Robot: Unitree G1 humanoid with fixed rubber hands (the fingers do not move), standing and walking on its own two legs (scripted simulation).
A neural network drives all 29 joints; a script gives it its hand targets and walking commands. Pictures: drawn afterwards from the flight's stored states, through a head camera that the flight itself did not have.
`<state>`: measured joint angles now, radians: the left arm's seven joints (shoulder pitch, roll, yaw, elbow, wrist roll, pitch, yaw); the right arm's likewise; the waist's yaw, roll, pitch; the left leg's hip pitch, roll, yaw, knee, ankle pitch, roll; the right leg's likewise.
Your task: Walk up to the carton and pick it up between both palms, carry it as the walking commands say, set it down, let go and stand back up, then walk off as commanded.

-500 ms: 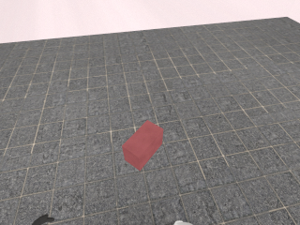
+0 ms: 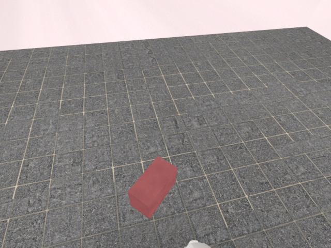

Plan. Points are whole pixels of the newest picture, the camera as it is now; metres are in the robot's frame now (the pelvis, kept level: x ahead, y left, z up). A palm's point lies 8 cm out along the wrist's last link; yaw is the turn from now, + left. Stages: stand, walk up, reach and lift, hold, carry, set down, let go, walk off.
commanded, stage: walk up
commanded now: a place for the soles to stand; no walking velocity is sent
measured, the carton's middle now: (153, 186) +0.60 +0.02 -0.66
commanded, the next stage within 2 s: none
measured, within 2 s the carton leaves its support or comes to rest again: neither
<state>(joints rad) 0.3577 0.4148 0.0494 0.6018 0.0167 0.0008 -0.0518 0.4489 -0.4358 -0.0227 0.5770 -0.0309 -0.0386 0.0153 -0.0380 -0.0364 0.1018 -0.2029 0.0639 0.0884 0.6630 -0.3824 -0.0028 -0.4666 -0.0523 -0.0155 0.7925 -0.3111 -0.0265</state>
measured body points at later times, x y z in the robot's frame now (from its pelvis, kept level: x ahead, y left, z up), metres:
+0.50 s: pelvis +0.09 +0.00 +0.01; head +0.11 +0.00 +0.46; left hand +0.22 +0.30 -0.10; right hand +0.23 -0.30 -0.09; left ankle +0.07 +0.13 -0.72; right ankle +0.13 -0.13 -0.72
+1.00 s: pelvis +0.10 +0.00 +0.03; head +0.11 +0.00 +0.48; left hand +0.16 +0.30 -0.11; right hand +0.19 -0.30 -0.11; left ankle +0.07 +0.13 -0.72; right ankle +0.13 -0.13 -0.72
